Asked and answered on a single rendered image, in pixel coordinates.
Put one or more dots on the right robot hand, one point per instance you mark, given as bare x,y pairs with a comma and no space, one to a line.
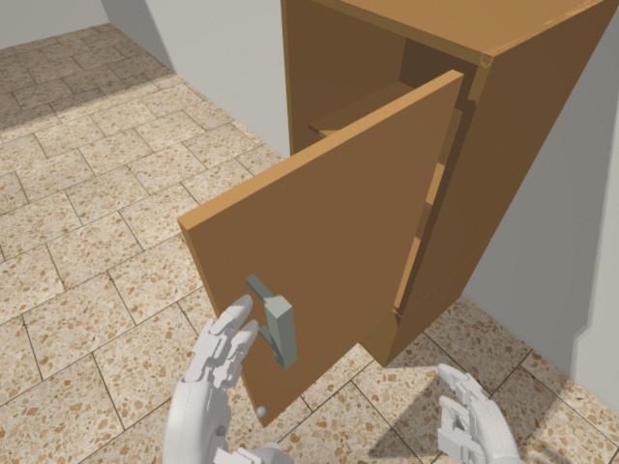
482,433

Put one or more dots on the handle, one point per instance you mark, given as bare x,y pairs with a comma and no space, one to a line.
279,313

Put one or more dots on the cupboard door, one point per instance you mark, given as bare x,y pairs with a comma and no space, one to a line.
330,229

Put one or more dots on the left robot hand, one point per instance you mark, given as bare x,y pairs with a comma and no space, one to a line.
199,403

